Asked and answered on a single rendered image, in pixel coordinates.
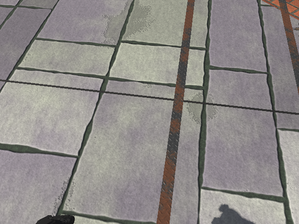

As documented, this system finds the left robot hand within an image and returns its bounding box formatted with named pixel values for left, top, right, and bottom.
left=36, top=215, right=75, bottom=224

